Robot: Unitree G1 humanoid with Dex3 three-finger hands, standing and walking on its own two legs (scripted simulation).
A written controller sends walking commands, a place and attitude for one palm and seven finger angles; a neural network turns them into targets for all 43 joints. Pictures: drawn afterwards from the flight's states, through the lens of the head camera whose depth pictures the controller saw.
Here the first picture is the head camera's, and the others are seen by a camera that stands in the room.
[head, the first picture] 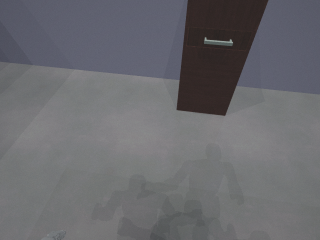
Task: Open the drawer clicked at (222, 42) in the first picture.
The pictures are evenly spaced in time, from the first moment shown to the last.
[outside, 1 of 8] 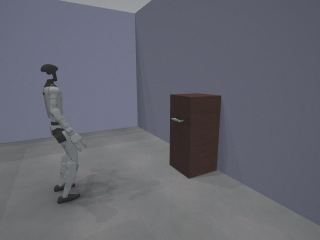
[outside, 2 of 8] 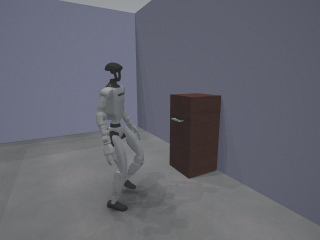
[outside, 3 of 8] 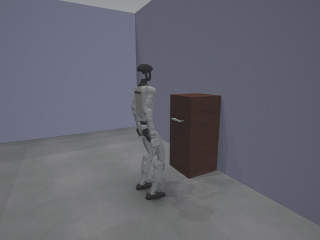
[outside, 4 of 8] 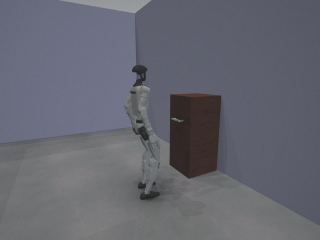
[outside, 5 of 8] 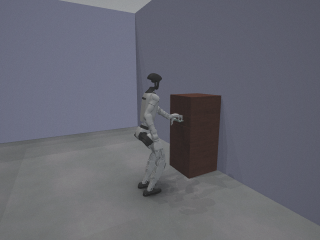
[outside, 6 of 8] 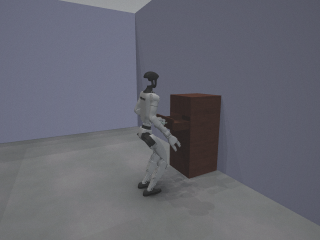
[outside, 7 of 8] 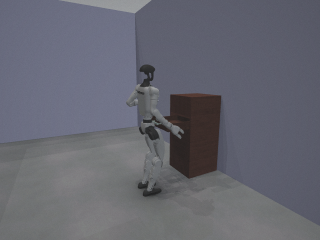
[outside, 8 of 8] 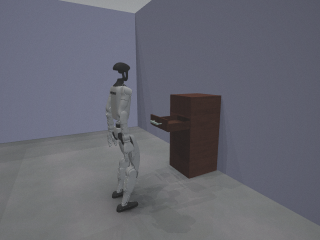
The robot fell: no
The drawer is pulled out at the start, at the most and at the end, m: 0.00 0.30 0.30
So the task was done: yes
